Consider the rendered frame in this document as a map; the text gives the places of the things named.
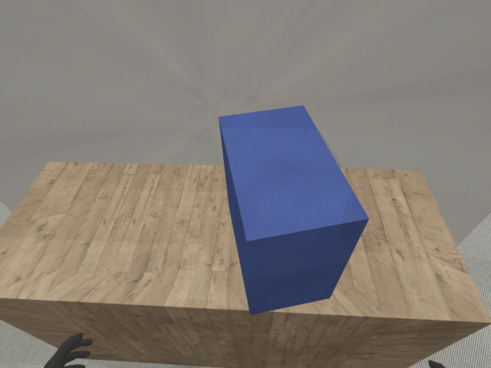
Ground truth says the carton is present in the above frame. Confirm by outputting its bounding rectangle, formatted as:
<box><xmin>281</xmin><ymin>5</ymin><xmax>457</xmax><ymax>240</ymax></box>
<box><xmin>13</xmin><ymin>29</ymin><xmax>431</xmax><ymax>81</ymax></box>
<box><xmin>219</xmin><ymin>105</ymin><xmax>369</xmax><ymax>315</ymax></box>

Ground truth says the pedestal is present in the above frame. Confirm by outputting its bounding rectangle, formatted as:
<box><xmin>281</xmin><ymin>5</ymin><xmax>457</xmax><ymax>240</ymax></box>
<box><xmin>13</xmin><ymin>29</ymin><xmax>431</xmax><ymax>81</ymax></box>
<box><xmin>0</xmin><ymin>162</ymin><xmax>491</xmax><ymax>368</ymax></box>

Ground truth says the robot left hand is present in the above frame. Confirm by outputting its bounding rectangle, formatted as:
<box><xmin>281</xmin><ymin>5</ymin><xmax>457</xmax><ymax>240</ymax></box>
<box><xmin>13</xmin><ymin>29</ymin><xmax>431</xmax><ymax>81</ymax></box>
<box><xmin>44</xmin><ymin>333</ymin><xmax>93</xmax><ymax>368</ymax></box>

